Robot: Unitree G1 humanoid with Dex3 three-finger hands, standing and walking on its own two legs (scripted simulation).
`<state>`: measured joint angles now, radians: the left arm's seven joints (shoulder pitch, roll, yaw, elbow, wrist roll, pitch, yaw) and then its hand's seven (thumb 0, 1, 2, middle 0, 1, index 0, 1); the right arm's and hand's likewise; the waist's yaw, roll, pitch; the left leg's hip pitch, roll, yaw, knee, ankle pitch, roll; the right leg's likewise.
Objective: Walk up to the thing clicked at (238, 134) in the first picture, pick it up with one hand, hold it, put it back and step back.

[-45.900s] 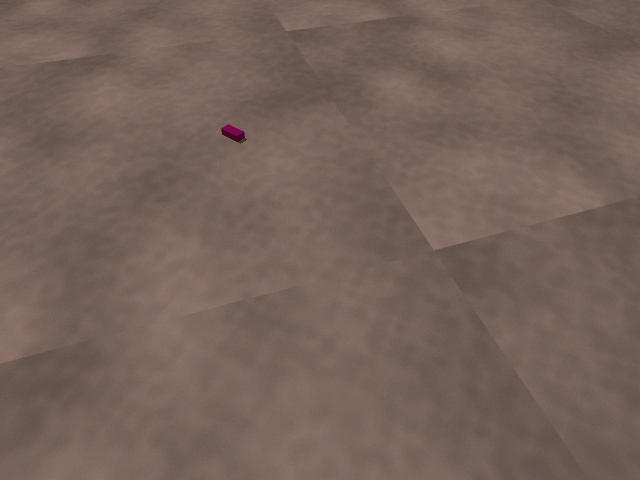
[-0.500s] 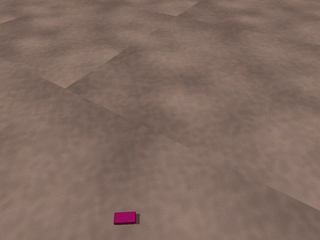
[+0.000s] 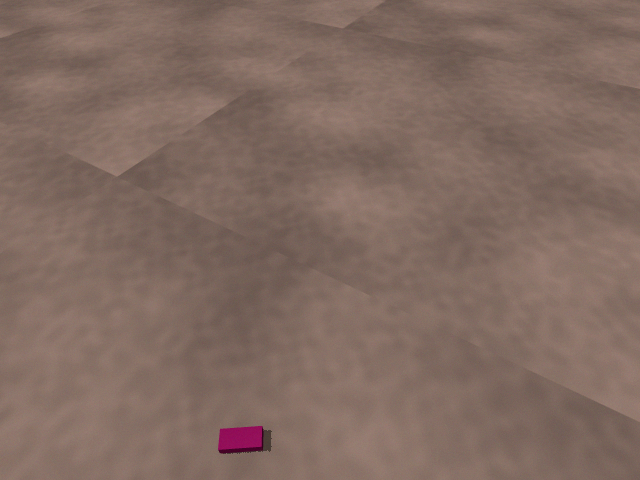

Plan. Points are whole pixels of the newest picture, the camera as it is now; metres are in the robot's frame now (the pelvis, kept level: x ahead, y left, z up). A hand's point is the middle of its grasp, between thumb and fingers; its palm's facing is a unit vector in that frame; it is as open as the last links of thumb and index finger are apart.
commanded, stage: stand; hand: left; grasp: from above
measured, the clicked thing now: (241, 439) +0.40 +0.24 -0.76
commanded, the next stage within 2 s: step back in 0.96 s
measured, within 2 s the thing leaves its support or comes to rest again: neither
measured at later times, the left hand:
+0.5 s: hand out of the picture +0.06 +0.23 -0.17, palm faces -0.02 -0.95 -0.30, open 7.4 cm
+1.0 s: hand out of the picture +0.09 +0.24 -0.16, palm faces -0.02 -0.94 -0.33, open 7.4 cm
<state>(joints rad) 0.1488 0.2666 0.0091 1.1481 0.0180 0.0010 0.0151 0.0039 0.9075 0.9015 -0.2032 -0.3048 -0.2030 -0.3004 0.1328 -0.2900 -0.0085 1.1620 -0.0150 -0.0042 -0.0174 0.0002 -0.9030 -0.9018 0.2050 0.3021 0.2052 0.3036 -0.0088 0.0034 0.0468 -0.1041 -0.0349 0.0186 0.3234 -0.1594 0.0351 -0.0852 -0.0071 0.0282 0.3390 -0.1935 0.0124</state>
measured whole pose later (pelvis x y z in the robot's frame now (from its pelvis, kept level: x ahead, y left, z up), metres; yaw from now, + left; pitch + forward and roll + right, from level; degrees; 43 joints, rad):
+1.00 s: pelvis +0.01 +0.00 +0.00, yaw +0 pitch -2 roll +0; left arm 0.12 0.33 0.01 1.10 0.00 0.00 0.00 0.00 0.91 0.90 -0.20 -0.30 -0.20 -0.30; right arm 0.10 -0.34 -0.01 1.13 -0.01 0.00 0.00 0.00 -0.90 -0.90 0.21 0.30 0.21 0.30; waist -0.01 0.00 0.05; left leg -0.12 -0.03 0.02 0.34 -0.18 0.03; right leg -0.10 0.00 0.03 0.35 -0.21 0.01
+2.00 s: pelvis -0.22 +0.02 -0.02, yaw -2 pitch -2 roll -1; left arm 0.19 0.41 0.08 0.86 0.01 0.06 0.01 0.01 0.91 0.90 -0.20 -0.30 -0.20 -0.30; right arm 0.10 -0.37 -0.03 0.85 -0.02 0.02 -0.01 0.00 -0.90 -0.90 0.21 0.30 0.21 0.30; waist 0.01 -0.02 0.18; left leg -0.34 0.02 0.06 0.61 -0.24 0.04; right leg -0.32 0.05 0.10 0.91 -0.51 0.02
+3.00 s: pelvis -0.55 -0.02 -0.02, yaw -2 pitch -1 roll +2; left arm 0.21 0.36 0.05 0.83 0.05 0.06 0.00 0.01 0.90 0.90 -0.21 -0.31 -0.21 -0.30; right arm 0.17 -0.42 -0.05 0.86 -0.01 0.05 -0.03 0.00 -0.90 -0.90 0.21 0.30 0.21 0.30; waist 0.02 0.01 0.13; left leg -0.46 -0.10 -0.09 1.05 -0.50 -0.01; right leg -0.32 -0.04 0.04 0.67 -0.32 0.00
